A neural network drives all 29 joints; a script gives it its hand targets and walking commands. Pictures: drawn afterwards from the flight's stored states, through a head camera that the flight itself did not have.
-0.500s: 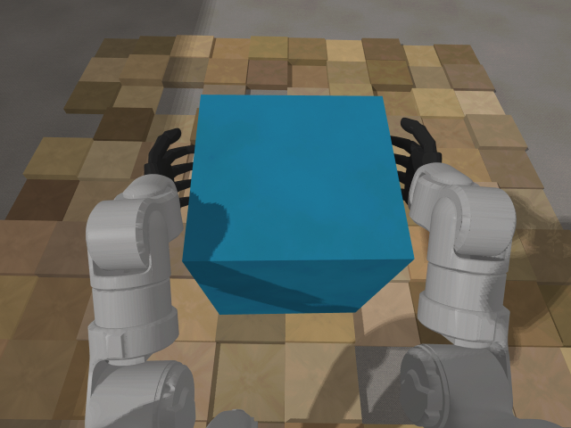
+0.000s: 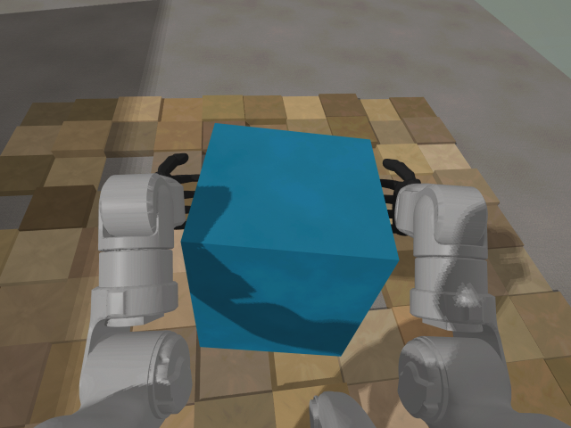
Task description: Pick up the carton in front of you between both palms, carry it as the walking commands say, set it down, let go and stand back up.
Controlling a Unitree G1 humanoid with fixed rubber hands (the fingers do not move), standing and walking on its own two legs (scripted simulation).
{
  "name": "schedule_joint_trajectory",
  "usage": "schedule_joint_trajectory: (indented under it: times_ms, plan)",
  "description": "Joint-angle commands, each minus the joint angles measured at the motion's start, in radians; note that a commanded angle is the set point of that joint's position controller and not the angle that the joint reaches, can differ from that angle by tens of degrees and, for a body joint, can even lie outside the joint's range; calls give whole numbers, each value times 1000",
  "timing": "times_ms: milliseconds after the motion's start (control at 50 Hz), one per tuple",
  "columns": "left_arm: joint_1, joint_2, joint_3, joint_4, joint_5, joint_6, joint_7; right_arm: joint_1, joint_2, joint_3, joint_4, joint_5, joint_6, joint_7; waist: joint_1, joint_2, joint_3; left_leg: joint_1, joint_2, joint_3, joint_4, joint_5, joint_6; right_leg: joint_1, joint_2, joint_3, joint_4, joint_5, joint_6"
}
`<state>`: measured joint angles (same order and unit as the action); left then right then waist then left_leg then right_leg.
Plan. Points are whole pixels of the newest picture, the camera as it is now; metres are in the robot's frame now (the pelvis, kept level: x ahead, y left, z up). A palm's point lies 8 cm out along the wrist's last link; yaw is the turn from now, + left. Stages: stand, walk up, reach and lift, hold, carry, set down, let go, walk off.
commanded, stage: carry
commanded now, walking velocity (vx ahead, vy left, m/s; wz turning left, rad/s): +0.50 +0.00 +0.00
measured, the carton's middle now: (281, 247) +0.37 -0.01 +0.06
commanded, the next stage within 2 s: none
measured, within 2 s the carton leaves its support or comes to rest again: neither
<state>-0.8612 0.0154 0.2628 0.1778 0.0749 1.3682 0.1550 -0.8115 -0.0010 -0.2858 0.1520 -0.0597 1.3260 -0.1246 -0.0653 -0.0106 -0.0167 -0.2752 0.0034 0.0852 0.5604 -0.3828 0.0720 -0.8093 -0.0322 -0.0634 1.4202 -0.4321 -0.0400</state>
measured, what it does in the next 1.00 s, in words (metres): walks ahead: right foot 0.05 m higher, then left foot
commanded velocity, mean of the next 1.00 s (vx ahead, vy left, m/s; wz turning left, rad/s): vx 0.50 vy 0.00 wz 0.00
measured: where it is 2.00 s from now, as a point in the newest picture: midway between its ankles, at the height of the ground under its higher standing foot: (241, 198)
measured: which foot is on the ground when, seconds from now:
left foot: down 0.00-0.16, up 0.18-0.60, down 0.62-1.00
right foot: up 0.00-0.14, down 0.16-0.62, up 0.64-1.00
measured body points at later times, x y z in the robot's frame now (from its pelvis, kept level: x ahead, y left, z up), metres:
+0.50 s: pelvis +0.32 -0.01 +0.05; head +0.38 -0.01 +0.49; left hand +0.70 +0.18 +0.20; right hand +0.73 -0.12 +0.20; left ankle +0.45 +0.12 -0.65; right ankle +0.27 -0.08 -0.69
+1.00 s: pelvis +0.63 +0.03 +0.03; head +0.67 +0.04 +0.48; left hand +1.02 +0.17 +0.13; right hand +1.00 -0.14 +0.14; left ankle +0.53 +0.09 -0.71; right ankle +0.77 -0.11 -0.66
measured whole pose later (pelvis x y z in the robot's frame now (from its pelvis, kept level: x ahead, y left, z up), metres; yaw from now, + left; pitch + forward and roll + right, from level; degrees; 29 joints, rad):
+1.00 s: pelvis +0.63 +0.03 +0.03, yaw +0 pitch +6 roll -2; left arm -0.75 -0.01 0.25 0.18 0.08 1.28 0.15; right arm -0.72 0.02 -0.26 0.18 -0.07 1.23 -0.12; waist -0.05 0.00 -0.02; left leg -0.14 -0.01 0.07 0.38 -0.30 0.07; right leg -0.71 -0.04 -0.09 0.75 -0.19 -0.03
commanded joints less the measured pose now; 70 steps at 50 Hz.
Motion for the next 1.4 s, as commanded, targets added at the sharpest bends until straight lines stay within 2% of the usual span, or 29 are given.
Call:
schedule_joint_trajectory:
  times_ms: [0,60,100,120,140,160,180,240,280,340,440,520,580,600,620,640,660,700,820,880,960,1020,1040,1060,1080,1100,1160,1260,1380]
  plan:
    - [-719,-1121,-551,-134,-381,-83,-178,-857,1151,600,-170,509,-37,251,-6,147,-440,474,222,-255,-97,665,143,-206,-7,-39,-101,31,-18]
    - [-665,-1107,-593,-169,-368,-107,-175,-801,1139,650,-202,507,-58,247,6,141,-408,336,164,-114,-137,874,97,84,42,-118,-557,169,-35]
    - [-610,-1091,-618,-189,-366,-116,-180,-746,1128,675,-221,497,-68,243,73,197,-472,303,167,-44,-3,1302,60,365,143,-211,-684,224,-56]
    - [-587,-1092,-632,-204,-368,-123,-188,-718,1123,689,-233,487,-73,240,151,179,-569,253,155,18,223,1346,14,634,156,-201,-776,414,-66]
    - [-558,-1091,-641,-229,-377,-129,-199,-702,1104,699,-247,466,-81,236,223,119,-635,88,104,0,425,1072,-8,879,83,-93,-851,456,-75]
    - [-564,-1072,-657,-253,-381,-139,-208,-652,1124,701,-261,442,-82,236,163,-249,-794,-247,-67,-50,775,104,-72,1183,-274,506,-875,715,-250]
    - [-519,-1095,-675,-251,-404,-137,-218,-617,1061,688,-268,415,-76,231,189,-278,-861,-333,-120,-172,1009,-65,-50,1235,-289,697,-911,699,-355]
    - [-614,-1152,-759,-408,-497,-138,-248,-585,1026,673,-332,360,-83,210,162,-59,-641,-554,-16,-176,956,-48,-7,1109,-245,500,-881,639,-248]
    - [-651,-1150,-795,-473,-537,-139,-258,-530,995,668,-353,322,-86,195,148,-17,-582,-521,19,-158,798,-22,-12,1010,-217,436,-915,549,-213]
    - [-657,-1105,-822,-489,-566,-132,-269,-487,942,681,-345,291,-88,181,155,-26,-542,-480,24,-114,511,-100,-34,962,-231,371,-952,611,-225]
    - [-653,-996,-766,-355,-555,-95,-281,-534,854,679,-270,285,-54,167,164,-111,-484,-363,2,-30,168,292,-45,893,-155,160,-951,740,-169]
    - [-666,-960,-676,-172,-516,-66,-280,-621,839,636,-148,316,-8,181,169,-112,-398,-229,-18,8,-78,461,-21,837,-122,93,-912,610,-118]
    - [-702,-961,-594,-47,-484,-52,-271,-659,855,564,-18,339,17,198,86,-50,-426,121,-9,43,-158,475,-1,673,-66,7,-637,554,-49]
    - [-712,-951,-564,-7,-471,-50,-269,-669,860,538,22,350,22,205,62,36,-450,305,120,-86,-81,603,-2,473,-35,-3,-451,270,-20]
    - [-734,-967,-536,38,-465,-39,-266,-709,855,501,76,347,22,206,50,231,-515,531,332,-413,-4,805,84,228,59,14,-280,-137,18]
    - [-772,-987,-506,50,-463,-34,-260,-740,844,479,96,354,19,205,13,299,-546,597,401,-626,-81,495,224,46,91,48,-102,-180,19]
    - [-817,-998,-497,38,-462,-33,-253,-755,903,476,95,378,16,211,16,210,-503,519,364,-627,-137,265,217,-12,43,86,-93,-139,-3]
    - [-852,-1050,-473,29,-465,-37,-239,-858,998,479,49,428,9,222,21,89,-431,354,301,-492,-181,320,156,10,-14,97,-178,43,2]
    - [-721,-1153,-446,45,-394,-80,-219,-818,1175,482,50,456,-37,255,9,116,-452,391,249,-345,-207,409,142,-78,-46,47,-238,146,35]
    - [-692,-1188,-495,-11,-384,-113,-214,-831,1214,546,-35,474,-75,261,0,96,-406,383,230,-261,-261,523,122,-26,-32,3,-500,160,41]
    - [-641,-1195,-596,-112,-395,-147,-202,-762,1204,632,-141,485,-110,253,8,188,-440,411,189,-121,-185,870,64,166,36,-92,-711,301,4]
    - [-568,-1173,-649,-136,-398,-161,-200,-644,1164,668,-156,463,-118,247,21,179,-510,445,137,-11,25,1179,19,392,116,-168,-922,411,-32]
    - [-537,-1167,-656,-132,-392,-165,-206,-606,1150,678,-146,453,-121,245,60,174,-558,333,127,11,149,1115,-10,626,92,-144,-1020,513,-57]
    - [-488,-1143,-655,-122,-377,-176,-210,-597,1151,689,-145,452,-123,247,115,79,-661,18,86,-19,336,868,-57,998,-80,92,-926,595,-156]
    - [-456,-1133,-659,-125,-369,-194,-213,-593,1149,698,-159,448,-124,253,156,-204,-750,-322,-31,-47,634,274,-110,1260,-276,448,-910,822,-303]
    - [-433,-1129,-667,-148,-381,-200,-217,-582,1148,716,-161,444,-128,254,157,-258,-754,-434,-63,-113,793,-92,-89,1259,-317,540,-970,791,-326]
    - [-581,-1178,-753,-327,-455,-214,-234,-604,1144,741,-223,442,-147,239,137,-57,-590,-498,43,-153,616,-20,-33,1093,-282,377,-978,705,-212]
    - [-573,-1129,-806,-389,-519,-198,-258,-485,1070,742,-243,378,-149,197,143,-123,-554,-339,24,-68,224,110,-77,930,-211,198,-1011,691,-181]
    - [-486,-1073,-766,-199,-491,-174,-292,-417,978,687,-122,307,-115,208,149,-104,-434,-204,12,-38,-113,460,-67,792,-159,109,-925,505,-128]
